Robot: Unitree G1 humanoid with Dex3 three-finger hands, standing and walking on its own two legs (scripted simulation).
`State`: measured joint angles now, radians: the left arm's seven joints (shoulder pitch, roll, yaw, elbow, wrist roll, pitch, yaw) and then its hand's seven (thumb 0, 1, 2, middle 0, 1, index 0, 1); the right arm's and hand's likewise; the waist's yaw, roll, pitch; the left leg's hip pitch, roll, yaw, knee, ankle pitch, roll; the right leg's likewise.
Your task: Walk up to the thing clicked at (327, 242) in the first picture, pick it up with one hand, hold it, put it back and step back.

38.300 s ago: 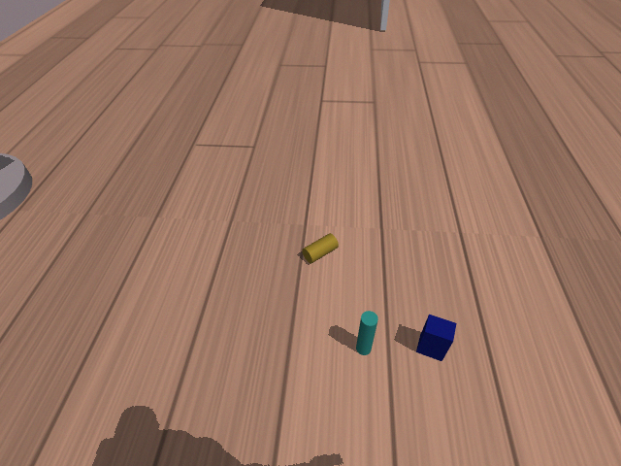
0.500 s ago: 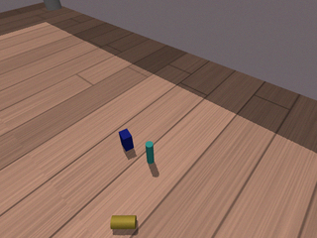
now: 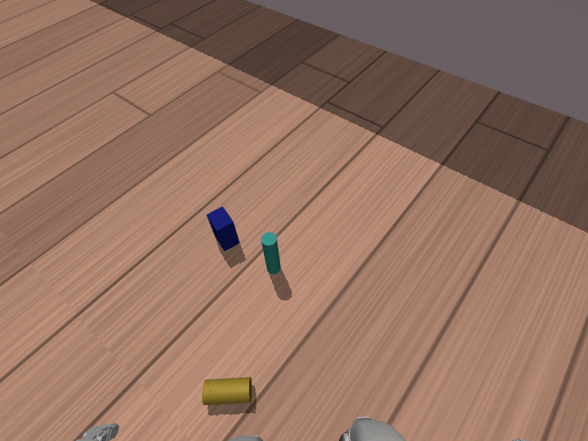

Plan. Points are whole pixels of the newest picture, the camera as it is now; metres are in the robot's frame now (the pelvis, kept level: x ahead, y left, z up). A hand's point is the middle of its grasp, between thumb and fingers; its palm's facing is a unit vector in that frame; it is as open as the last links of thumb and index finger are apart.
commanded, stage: walk up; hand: left
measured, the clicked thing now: (227, 391) +0.33 +0.24 -0.72
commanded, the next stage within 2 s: none
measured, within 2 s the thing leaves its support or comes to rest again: neither
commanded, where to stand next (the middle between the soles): -0.03 -0.01 m, yaw +0 degrees
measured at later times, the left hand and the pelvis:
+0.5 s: hand out of the picture +0.03 +0.27 -0.15, palm faces -0.02 -0.94 -0.34, open 7.4 cm; pelvis -0.04 -0.01 +0.01, yaw +0 degrees
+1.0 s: hand out of the picture +0.02 +0.28 -0.15, palm faces +0.00 -0.93 -0.37, open 7.4 cm; pelvis -0.05 +0.01 +0.01, yaw -1 degrees
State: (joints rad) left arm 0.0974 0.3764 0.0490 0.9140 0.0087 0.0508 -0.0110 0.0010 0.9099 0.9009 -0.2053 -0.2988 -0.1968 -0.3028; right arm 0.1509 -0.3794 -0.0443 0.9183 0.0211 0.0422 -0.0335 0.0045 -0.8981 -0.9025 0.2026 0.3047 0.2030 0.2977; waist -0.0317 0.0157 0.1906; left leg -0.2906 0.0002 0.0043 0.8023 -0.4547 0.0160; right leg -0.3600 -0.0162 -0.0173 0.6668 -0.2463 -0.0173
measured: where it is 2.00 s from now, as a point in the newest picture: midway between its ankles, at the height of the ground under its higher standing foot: outside the picture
